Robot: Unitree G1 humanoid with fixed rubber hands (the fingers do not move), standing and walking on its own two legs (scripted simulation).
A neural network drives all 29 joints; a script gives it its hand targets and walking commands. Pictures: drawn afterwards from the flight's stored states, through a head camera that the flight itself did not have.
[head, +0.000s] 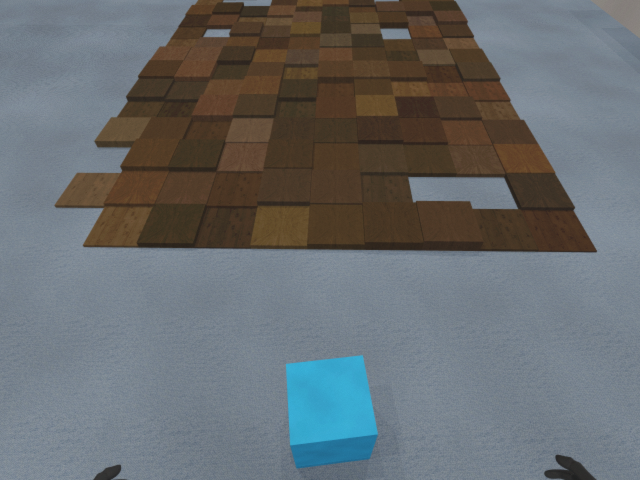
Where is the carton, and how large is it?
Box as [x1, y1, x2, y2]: [286, 355, 377, 467]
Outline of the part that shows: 362,355 286,364 290,446 296,467 369,458 377,432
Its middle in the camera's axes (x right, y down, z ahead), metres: +0.02 +0.49 +1.08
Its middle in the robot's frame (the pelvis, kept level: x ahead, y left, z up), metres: +0.40 +0.01 -0.66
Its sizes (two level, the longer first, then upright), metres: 0.210 0.200 0.250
